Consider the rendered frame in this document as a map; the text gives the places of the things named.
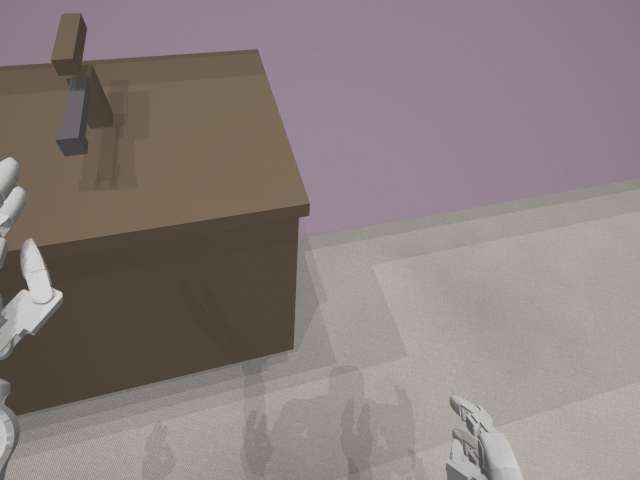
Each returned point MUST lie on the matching robot left forearm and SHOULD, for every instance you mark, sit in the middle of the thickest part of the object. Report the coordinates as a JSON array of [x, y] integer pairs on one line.
[[9, 429]]

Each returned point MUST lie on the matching counter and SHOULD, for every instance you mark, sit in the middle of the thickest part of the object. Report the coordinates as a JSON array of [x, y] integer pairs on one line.
[[174, 240]]

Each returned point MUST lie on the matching right robot hand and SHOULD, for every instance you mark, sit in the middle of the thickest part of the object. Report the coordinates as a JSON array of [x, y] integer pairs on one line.
[[490, 458]]

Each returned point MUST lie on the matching left robot hand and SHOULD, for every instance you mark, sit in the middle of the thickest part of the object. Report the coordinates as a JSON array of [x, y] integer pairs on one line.
[[28, 311]]

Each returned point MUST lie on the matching tap lever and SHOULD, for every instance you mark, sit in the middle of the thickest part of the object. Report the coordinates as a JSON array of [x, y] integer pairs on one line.
[[71, 137]]

